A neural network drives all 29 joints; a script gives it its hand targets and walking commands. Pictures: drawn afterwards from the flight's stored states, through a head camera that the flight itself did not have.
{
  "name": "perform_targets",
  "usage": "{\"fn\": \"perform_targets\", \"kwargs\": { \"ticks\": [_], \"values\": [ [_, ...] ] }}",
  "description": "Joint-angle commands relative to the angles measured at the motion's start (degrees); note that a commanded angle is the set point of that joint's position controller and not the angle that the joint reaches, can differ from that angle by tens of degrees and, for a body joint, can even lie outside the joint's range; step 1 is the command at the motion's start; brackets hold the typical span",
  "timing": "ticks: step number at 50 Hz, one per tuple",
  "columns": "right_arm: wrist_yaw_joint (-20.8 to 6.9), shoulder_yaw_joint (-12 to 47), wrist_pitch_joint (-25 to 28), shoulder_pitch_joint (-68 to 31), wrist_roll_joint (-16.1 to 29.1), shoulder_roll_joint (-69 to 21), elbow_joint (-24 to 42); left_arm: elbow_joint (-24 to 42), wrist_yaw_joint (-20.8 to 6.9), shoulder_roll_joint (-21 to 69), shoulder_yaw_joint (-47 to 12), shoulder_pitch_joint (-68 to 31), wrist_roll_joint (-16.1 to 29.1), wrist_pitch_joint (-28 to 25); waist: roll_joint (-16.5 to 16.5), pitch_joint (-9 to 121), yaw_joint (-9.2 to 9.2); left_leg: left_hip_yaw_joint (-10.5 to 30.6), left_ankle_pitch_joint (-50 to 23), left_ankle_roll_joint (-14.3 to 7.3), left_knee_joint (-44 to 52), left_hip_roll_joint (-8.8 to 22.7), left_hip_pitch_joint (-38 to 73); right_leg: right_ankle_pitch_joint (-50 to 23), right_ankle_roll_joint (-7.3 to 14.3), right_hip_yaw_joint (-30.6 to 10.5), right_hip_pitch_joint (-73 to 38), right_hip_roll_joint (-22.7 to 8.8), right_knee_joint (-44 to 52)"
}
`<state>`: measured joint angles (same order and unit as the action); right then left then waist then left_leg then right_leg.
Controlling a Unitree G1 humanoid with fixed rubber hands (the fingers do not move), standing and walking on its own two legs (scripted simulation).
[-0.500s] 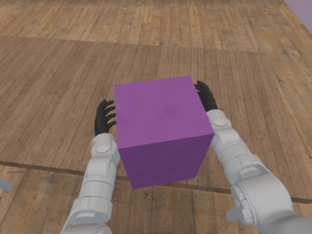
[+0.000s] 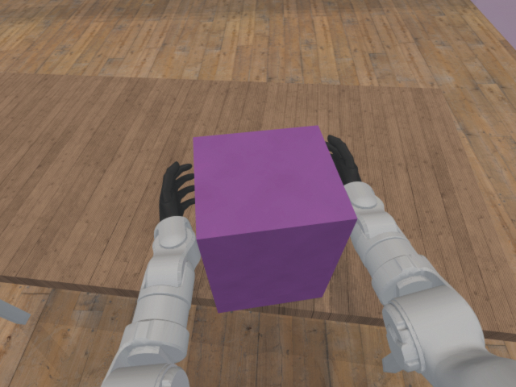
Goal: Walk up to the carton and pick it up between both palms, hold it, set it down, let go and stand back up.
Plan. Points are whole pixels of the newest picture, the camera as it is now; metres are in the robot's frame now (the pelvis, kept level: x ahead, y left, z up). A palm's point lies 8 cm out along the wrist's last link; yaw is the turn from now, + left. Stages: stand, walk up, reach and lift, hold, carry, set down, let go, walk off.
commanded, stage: reach and lift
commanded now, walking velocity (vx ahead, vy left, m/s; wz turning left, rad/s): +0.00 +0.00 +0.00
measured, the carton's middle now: (264, 225) +0.36 +0.03 +0.02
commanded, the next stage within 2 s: none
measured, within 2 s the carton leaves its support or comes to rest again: neither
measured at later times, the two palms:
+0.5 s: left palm (161, 216) +0.34 +0.19 +0.07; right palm (335, 177) +0.43 -0.08 +0.08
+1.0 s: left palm (145, 205) +0.34 +0.20 +0.10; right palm (330, 168) +0.42 -0.07 +0.11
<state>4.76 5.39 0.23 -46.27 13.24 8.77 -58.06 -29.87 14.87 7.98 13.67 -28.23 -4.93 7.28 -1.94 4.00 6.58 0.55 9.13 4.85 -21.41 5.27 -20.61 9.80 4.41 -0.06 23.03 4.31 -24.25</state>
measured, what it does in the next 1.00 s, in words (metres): stands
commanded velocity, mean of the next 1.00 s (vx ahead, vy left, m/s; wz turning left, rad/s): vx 0.00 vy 0.00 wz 0.00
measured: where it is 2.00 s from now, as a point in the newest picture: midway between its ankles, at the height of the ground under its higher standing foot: outside the picture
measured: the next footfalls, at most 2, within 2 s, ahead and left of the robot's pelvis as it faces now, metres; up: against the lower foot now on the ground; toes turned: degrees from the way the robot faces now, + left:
none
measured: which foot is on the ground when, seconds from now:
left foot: down 0.00-1.00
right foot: down 0.00-1.00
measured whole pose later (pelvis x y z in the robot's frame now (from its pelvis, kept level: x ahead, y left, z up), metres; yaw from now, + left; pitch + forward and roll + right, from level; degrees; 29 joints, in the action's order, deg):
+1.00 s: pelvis -0.01 +0.01 +0.00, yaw +1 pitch +8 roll +1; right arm 6.6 -2.3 -5.3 -46.3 2.9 4.2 -55.7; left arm -28.2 10.3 8.1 18.7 -30.5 -9.1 14.6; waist 0.1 9.2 6.6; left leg 0.7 8.9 4.1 -21.4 3.9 -20.4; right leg 9.5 2.9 -0.1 22.6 2.9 -24.2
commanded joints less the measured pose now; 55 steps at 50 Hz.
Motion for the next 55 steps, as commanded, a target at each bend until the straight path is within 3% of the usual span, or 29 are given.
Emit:
{"fn": "perform_targets", "kwargs": {
  "ticks": [1,8,19,26,36,44,55],
  "values": [
    [-7.8,8.9,3.2,-30.5,-9.2,-38.5,15.6,6.8,-7.5,31.4,-11.5,-31.5,-8.4,-3.7,8.3,29.9,4.12,-1.5,-14.5,-5.0,-0.1,-5.9,4.7,-14.5,-6.3,-0.9,-21.0,-2.0,4.0],
    [-9.8,3.7,4.0,-27.3,-13.5,-39.6,9.1,5.2,-8.2,30.7,-9.5,-33.4,-10.0,-3.8,6.8,26.6,3.78,-2.5,-11.8,-4.9,1.5,-5.3,3.8,-9.8,-5.7,-0.8,-21.5,-2.3,5.5],
    [-8.1,8.2,5.6,-27.3,-10.8,-41.5,11.0,10.0,-7.8,34.5,-17.3,-35.1,-7.0,-3.4,4.8,31.9,2.48,-2.0,-17.9,-3.6,0.0,-5.8,6.9,-22.0,-5.7,-0.2,-27.4,-1.8,4.0],
    [-6.9,9.2,3.3,-29.0,-9.1,-42.4,13.3,13.3,-7.6,35.0,-21.7,-38.1,-4.9,-0.7,3.8,31.7,0.69,-1.2,-17.8,-3.2,0.1,-5.7,9.7,-20.4,-5.5,0.2,-26.9,-1.5,4.9],
    [-4.8,9.3,-0.7,-34.4,-8.1,-46.6,18.1,15.3,-8.4,33.7,-26.2,-46.0,-1.7,3.1,4.9,31.0,-2.68,-0.5,-12.8,-3.5,0.8,-6.0,10.2,-16.5,-6.5,0.2,-27.3,-2.2,5.9],
    [-3.1,10.1,-3.1,-37.6,-7.6,-50.6,21.4,15.1,-10.1,32.7,-27.8,-50.6,0.0,4.9,6.0,31.2,-4.78,-0.5,-9.7,-3.7,1.7,-6.9,8.3,-18.8,-8.0,-0.1,-31.1,-3.0,5.2],
    [-0.7,10.2,-6.4,-38.0,-5.6,-51.1,24.5,16.1,-12.2,33.3,-30.5,-52.2,1.7,8.6,5.4,32.2,-8.83,0.6,-11.2,-2.7,0.9,-7.9,10.8,-20.7,-8.2,0.9,-32.5,-2.4,5.5]
  ]
}}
